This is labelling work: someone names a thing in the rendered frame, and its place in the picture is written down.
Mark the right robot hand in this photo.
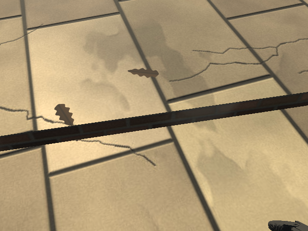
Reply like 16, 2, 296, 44
268, 220, 308, 231

